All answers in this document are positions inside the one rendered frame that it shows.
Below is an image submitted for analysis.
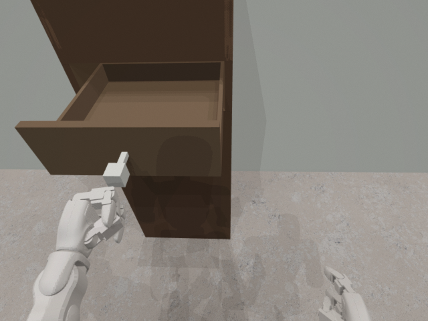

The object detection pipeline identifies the handle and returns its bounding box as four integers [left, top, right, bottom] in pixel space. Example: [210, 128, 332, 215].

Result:
[103, 152, 130, 187]

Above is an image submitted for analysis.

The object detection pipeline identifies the cabinet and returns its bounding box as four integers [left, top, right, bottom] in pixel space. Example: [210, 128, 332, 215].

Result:
[30, 0, 233, 239]

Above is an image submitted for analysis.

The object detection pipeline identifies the robot left hand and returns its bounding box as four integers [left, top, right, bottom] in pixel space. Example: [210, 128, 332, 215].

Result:
[56, 187, 127, 258]

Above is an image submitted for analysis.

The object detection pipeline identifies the robot right hand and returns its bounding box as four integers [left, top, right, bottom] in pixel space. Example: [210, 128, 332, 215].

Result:
[318, 266, 371, 321]

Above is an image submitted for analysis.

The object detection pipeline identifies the drawer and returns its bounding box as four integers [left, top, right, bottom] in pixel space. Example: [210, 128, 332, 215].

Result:
[15, 61, 224, 177]

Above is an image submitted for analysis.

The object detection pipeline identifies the robot left forearm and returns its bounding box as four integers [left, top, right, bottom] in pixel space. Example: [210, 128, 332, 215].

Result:
[26, 250, 90, 321]

